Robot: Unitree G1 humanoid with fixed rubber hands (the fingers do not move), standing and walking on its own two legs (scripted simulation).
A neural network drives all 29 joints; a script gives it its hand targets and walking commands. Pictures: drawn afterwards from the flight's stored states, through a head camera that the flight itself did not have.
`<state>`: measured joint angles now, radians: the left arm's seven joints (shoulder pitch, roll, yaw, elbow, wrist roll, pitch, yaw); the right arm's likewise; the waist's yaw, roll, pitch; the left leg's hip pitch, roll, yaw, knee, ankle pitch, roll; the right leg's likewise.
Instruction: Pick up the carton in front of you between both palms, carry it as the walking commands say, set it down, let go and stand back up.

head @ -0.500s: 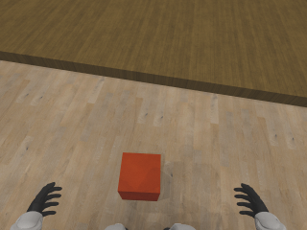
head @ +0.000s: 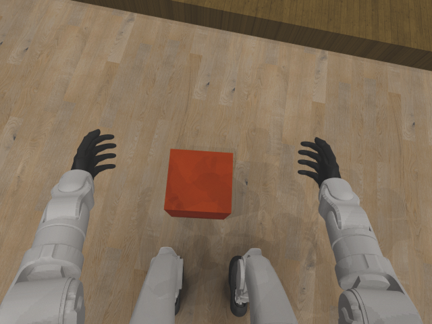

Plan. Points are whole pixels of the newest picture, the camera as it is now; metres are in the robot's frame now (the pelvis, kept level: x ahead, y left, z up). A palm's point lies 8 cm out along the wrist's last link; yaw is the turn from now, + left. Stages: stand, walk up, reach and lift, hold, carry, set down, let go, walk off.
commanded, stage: reach and lift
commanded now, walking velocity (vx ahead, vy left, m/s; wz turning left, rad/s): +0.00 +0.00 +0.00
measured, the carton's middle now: (199, 187) +0.45 +0.03 -0.55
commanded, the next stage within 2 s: none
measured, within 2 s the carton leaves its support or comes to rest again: leaves its support in 1.92 s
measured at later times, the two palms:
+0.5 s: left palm (122, 154) +0.47 +0.23 -0.24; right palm (271, 160) +0.46 -0.15 -0.23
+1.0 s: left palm (143, 178) +0.45 +0.22 -0.44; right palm (256, 182) +0.45 -0.16 -0.44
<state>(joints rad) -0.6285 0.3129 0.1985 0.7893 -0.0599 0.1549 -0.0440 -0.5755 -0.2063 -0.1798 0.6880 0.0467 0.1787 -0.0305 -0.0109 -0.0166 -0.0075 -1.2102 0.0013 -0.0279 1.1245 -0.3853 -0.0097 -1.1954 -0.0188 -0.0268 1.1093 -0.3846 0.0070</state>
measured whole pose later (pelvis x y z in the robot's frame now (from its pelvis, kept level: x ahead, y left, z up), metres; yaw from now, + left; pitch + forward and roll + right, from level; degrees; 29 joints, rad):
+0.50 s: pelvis -0.01 +0.01 -0.10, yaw -2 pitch +49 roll -3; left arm -1.05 0.29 0.29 1.00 0.00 0.02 -0.02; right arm -0.98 -0.11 -0.31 0.88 -0.01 0.05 -0.11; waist 0.00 -0.03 -0.11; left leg -1.85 0.00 -0.03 1.44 -0.44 0.00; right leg -1.83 -0.02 -0.02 1.41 -0.43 0.02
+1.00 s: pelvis -0.06 +0.00 -0.28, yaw -2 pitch +41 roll -3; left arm -1.31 0.42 0.09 1.13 -0.20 0.03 0.06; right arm -1.27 -0.24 -0.13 1.06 0.21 0.04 -0.16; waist 0.01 -0.03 0.21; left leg -2.28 -0.01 -0.05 2.07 -0.50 -0.01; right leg -2.26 0.02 0.00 2.05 -0.50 0.04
